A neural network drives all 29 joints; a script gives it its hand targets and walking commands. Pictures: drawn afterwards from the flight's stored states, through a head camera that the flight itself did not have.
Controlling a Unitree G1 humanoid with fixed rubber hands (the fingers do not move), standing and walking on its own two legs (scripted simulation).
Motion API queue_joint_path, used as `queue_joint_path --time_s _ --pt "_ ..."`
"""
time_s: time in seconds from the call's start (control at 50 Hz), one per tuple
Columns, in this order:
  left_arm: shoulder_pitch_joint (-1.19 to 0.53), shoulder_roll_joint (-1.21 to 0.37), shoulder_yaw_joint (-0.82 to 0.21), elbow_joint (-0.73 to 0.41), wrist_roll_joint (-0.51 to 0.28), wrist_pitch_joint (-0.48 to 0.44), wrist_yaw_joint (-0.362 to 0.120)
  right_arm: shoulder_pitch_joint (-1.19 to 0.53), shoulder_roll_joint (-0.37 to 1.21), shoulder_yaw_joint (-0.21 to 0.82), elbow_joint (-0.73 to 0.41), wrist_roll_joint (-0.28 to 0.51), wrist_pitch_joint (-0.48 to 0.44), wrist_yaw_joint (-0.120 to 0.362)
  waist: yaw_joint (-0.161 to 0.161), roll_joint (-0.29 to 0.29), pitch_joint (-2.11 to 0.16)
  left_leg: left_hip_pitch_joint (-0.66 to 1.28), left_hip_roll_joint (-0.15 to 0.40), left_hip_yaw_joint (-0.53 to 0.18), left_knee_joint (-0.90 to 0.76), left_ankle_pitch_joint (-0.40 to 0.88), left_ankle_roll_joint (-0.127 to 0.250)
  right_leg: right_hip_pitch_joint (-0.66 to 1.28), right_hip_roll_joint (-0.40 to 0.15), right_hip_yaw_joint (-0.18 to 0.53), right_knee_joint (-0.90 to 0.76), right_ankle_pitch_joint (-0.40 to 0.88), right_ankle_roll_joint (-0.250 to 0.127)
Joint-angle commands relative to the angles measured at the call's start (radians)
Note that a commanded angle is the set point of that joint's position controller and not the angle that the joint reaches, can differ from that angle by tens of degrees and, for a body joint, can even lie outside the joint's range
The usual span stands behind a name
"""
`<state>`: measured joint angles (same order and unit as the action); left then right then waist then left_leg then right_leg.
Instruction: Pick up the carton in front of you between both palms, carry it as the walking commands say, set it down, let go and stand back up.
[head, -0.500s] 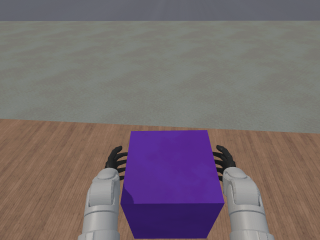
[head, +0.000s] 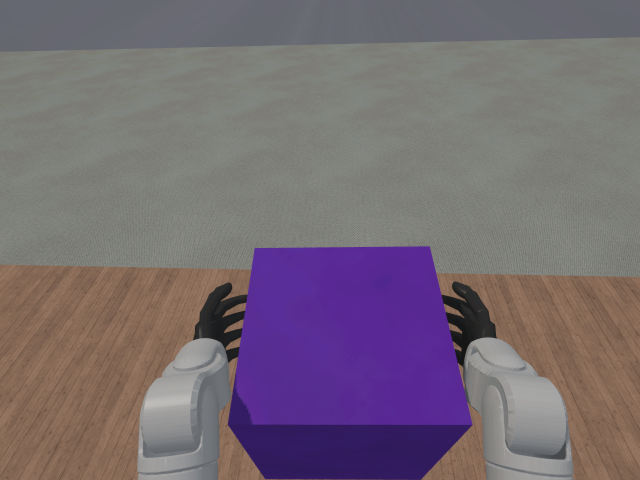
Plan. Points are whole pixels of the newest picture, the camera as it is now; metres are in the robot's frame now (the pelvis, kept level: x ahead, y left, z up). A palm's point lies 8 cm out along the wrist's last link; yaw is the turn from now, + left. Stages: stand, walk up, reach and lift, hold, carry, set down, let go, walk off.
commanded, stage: carry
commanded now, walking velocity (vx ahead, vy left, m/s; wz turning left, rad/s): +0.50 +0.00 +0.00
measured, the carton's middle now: (342, 370) +0.28 +0.00 +0.03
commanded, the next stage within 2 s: none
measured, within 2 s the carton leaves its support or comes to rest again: neither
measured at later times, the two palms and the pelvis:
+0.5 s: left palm (213, 220) +0.53 +0.20 +0.09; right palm (395, 223) +0.50 -0.10 +0.09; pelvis +0.28 +0.06 +0.01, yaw -2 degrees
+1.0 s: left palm (248, 142) +0.84 +0.18 +0.08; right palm (376, 135) +0.87 -0.12 +0.07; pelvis +0.62 +0.01 +0.00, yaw +3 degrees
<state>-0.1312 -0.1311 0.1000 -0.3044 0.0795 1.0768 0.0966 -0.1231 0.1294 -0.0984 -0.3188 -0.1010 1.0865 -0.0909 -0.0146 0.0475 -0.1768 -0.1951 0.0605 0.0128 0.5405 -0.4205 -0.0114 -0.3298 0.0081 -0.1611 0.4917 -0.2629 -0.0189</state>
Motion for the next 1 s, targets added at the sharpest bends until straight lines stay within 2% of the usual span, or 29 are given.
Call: queue_joint_path --time_s 0.0,0.02,0.04,0.06,0.08,0.12,0.16,0.24,0.28,0.3,0.32,0.34,0.36,0.38,0.4,0.42,0.44,0.48,0.6,0.72,0.76,0.8,0.82,0.84,0.86,0.88,0.92,0.94,0.98 --pt "-0.276 -0.787 -0.62 -0.113 -0.248 0.05 -0.075 -0.4 0.784 0.668 -0.202 0.313 0.058 0.081 0.041 -0.344 -0.192 -0.549 -0.039 0.145 0.382 -0.001 0.0 0.625 -0.394 0.576 -0.237 -0.017 -0.159" --pt "-0.26 -0.79 -0.599 -0.143 -0.238 0.063 -0.06 -0.419 0.777 0.685 -0.234 0.34 0.074 0.076 0.045 -0.304 -0.139 -0.665 -0.022 0.066 0.482 -0.127 0.019 0.624 -0.459 0.667 -0.226 0.15 -0.235" --pt "-0.254 -0.796 -0.593 -0.185 -0.239 0.076 -0.05 -0.395 0.787 0.686 -0.242 0.357 0.082 0.072 0.046 -0.199 -0.115 -0.709 0.016 0.042 0.549 -0.136 0.024 0.607 -0.453 0.611 -0.213 0.248 -0.243" --pt "-0.246 -0.808 -0.602 -0.223 -0.249 0.085 -0.044 -0.352 0.802 0.679 -0.243 0.363 0.087 0.069 0.044 -0.124 -0.118 -0.711 0.04 0.034 0.547 -0.104 0.026 0.594 -0.425 0.53 -0.22 0.276 -0.214" --pt "-0.273 -0.808 -0.617 -0.256 -0.261 0.091 -0.04 -0.34 0.803 0.669 -0.245 0.36 0.089 0.065 0.044 -0.102 -0.108 -0.698 0.052 0.04 0.485 -0.071 0.024 0.571 -0.398 0.455 -0.251 0.243 -0.178" --pt "-0.288 -0.787 -0.639 -0.289 -0.29 0.099 -0.036 -0.298 0.791 0.647 -0.24 0.342 0.091 0.047 0.038 -0.128 -0.087 -0.61 0.036 0.085 0.339 0.026 0.006 0.497 -0.328 0.312 -0.287 0.227 -0.13" --pt "-0.266 -0.749 -0.652 -0.303 -0.313 0.105 -0.034 -0.239 0.76 0.62 -0.234 0.31 0.091 0.024 0.035 -0.164 -0.061 -0.502 0.009 0.132 0.196 0.116 -0.002 0.42 -0.283 0.2 -0.289 0.235 -0.11" --pt "-0.233 -0.671 -0.655 -0.312 -0.334 0.118 -0.027 -0.183 0.683 0.583 -0.251 0.27 0.099 -0.015 0.028 -0.211 -0.011 -0.24 -0.038 0.219 0.012 0.304 0.019 0.252 -0.259 0.081 -0.252 0.321 -0.063" --pt "-0.23 -0.643 -0.656 -0.328 -0.337 0.126 -0.023 -0.168 0.66 0.575 -0.255 0.266 0.103 -0.024 0.01 -0.177 -0.062 0.017 -0.088 0.291 -0.015 0.282 0.033 0.156 -0.213 -0.025 -0.053 0.444 -0.026" --pt "-0.222 -0.623 -0.652 -0.332 -0.335 0.13 -0.021 -0.158 0.647 0.57 -0.253 0.265 0.107 -0.026 -0.002 -0.138 -0.116 0.197 -0.075 0.27 -0.021 0.216 0.041 0.066 -0.174 -0.065 0.118 0.429 -0.004" --pt "-0.23 -0.601 -0.645 -0.339 -0.333 0.136 -0.019 -0.151 0.625 0.565 -0.256 0.261 0.111 -0.028 -0.024 0.009 -0.151 0.326 0.119 -0.044 -0.146 -0.014 0.083 -0.11 -0.117 -0.062 0.379 0.23 0.037" --pt "-0.239 -0.601 -0.647 -0.35 -0.334 0.144 -0.018 -0.168 0.616 0.567 -0.257 0.27 0.112 -0.026 -0.016 0.238 -0.182 0.432 0.398 -0.551 -0.333 -0.126 0.208 -0.346 -0.005 -0.013 0.669 -0.187 0.062" --pt "-0.246 -0.612 -0.659 -0.345 -0.336 0.146 -0.024 -0.175 0.646 0.582 -0.276 0.291 0.114 -0.018 -0.015 0.176 -0.155 0.371 0.407 -0.592 -0.362 -0.033 0.243 -0.399 -0.063 0.126 0.798 -0.212 0.031" --pt "-0.243 -0.649 -0.661 -0.34 -0.334 0.143 -0.033 -0.199 0.686 0.606 -0.296 0.305 0.111 -0.006 -0.016 0.114 -0.145 0.301 0.376 -0.494 -0.346 0.085 0.235 -0.401 -0.111 0.146 0.833 -0.174 0.005" --pt "-0.248 -0.696 -0.662 -0.327 -0.328 0.136 -0.045 -0.236 0.728 0.629 -0.303 0.32 0.105 0.01 -0.012 0.022 -0.139 0.24 0.35 -0.396 -0.335 0.133 0.213 -0.389 -0.145 0.154 0.82 -0.118 -0.008" --pt "-0.238 -0.737 -0.659 -0.309 -0.317 0.127 -0.056 -0.262 0.767 0.656 -0.312 0.334 0.098 0.027 -0.007 -0.023 -0.128 0.171 0.324 -0.306 -0.35 0.155 0.181 -0.359 -0.167 0.164 0.762 -0.053 -0.013" --pt "-0.222 -0.769 -0.658 -0.294 -0.302 0.117 -0.065 -0.277 0.793 0.68 -0.319 0.345 0.091 0.042 0.001 -0.016 -0.129 0.125 0.295 -0.223 -0.367 0.135 0.15 -0.321 -0.172 0.161 0.698 -0.011 -0.013" --pt "-0.191 -0.777 -0.651 -0.267 -0.262 0.099 -0.069 -0.291 0.79 0.708 -0.317 0.36 0.083 0.066 0.003 0.021 -0.11 0.102 0.259 -0.12 -0.395 0.14 0.13 -0.295 -0.153 0.118 0.573 0.032 -0.006" --pt "-0.176 -0.728 -0.649 -0.25 -0.225 0.09 -0.048 -0.248 0.702 0.688 -0.273 0.353 0.085 0.082 -0.005 0.061 -0.016 0.189 0.198 0.039 -0.427 0.304 0.13 -0.367 -0.116 0.02 0.234 0.197 0.027" --pt "-0.196 -0.701 -0.675 -0.307 -0.274 0.121 -0.044 -0.18 0.675 0.635 -0.267 0.309 0.107 0.055 -0.011 0.099 0.083 0.264 0.179 0.129 -0.382 0.542 0.126 -0.332 -0.086 -0.057 0.061 0.232 0.005" --pt "-0.206 -0.694 -0.675 -0.317 -0.287 0.126 -0.046 -0.185 0.672 0.633 -0.282 0.304 0.11 0.047 -0.008 0.112 0.073 0.286 0.18 0.154 -0.313 0.688 0.11 -0.247 -0.069 -0.085 0.028 0.227 -0.017" --pt "-0.176 -0.693 -0.667 -0.311 -0.291 0.125 -0.049 -0.195 0.67 0.641 -0.306 0.307 0.111 0.043 0.019 0.104 -0.018 0.246 0.144 0.232 -0.081 0.905 0.071 0.02 0.023 -0.17 -0.017 0.179 -0.027" --pt "-0.168 -0.692 -0.661 -0.311 -0.29 0.122 -0.051 -0.187 0.667 0.647 -0.313 0.307 0.111 0.041 0.032 0.05 -0.099 0.118 0.106 0.244 0.116 0.806 0.039 0.26 0.005 -0.131 -0.019 0.131 -0.028" --pt "-0.161 -0.682 -0.651 -0.308 -0.284 0.12 -0.054 -0.197 0.671 0.661 -0.335 0.312 0.112 0.041 0.048 -0.131 -0.213 -0.165 0.051 0.202 0.419 0.513 -0.002 0.537 -0.265 0.268 -0.064 -0.075 -0.124" --pt "-0.145 -0.701 -0.656 -0.28 -0.295 0.113 -0.057 -0.195 0.673 0.669 -0.358 0.315 0.114 0.048 0.052 -0.393 -0.267 -0.399 -0.098 0.141 0.699 0.022 -0.026 0.647 -0.437 0.684 -0.249 -0.046 -0.246" --pt "-0.148 -0.735 -0.666 -0.301 -0.305 0.108 -0.068 -0.212 0.707 0.688 -0.337 0.324 0.106 0.055 0.041 -0.305 -0.232 -0.491 -0.05 0.025 0.848 -0.044 0.004 0.621 -0.452 0.627 -0.254 0.133 -0.25" --pt "-0.186 -0.818 -0.695 -0.307 -0.313 0.086 -0.088 -0.222 0.792 0.698 -0.307 0.322 0.085 0.076 0.034 -0.11 -0.21 -0.499 0.042 -0.018 0.835 0.038 0.045 0.489 -0.394 0.419 -0.193 0.32 -0.195" --pt "-0.209 -0.841 -0.706 -0.304 -0.311 0.074 -0.097 -0.22 0.823 0.701 -0.286 0.317 0.072 0.082 0.028 -0.069 -0.192 -0.472 0.07 -0.028 0.757 0.091 0.047 0.413 -0.367 0.348 -0.216 0.275 -0.156" --pt "-0.224 -0.844 -0.715 -0.281 -0.309 0.052 -0.109 -0.213 0.841 0.703 -0.25 0.291 0.048 0.087 0.021 -0.116 -0.17 -0.422 0.062 0.012 0.651 0.145 0.044 0.323 -0.327 0.243 -0.259 0.152 -0.115"
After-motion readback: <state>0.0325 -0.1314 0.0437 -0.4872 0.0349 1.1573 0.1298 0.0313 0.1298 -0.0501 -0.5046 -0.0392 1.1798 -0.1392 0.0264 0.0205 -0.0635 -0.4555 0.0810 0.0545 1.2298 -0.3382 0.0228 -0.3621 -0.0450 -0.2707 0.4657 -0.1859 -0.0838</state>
